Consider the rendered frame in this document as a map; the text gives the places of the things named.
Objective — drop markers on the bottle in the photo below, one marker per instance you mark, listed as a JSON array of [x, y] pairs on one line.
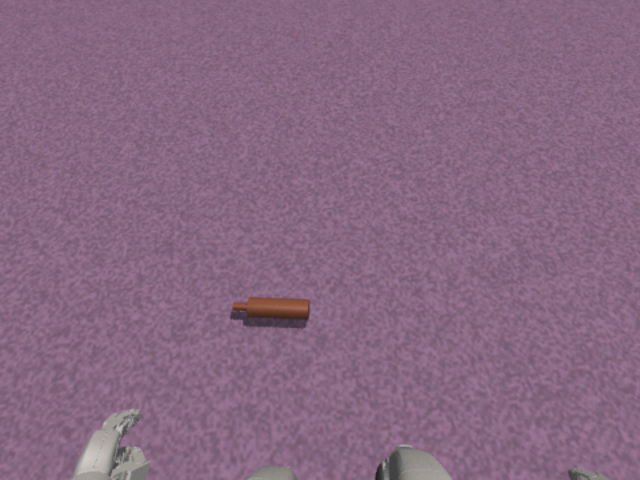
[[275, 308]]

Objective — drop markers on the left robot hand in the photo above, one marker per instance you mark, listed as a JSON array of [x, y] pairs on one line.
[[101, 451]]

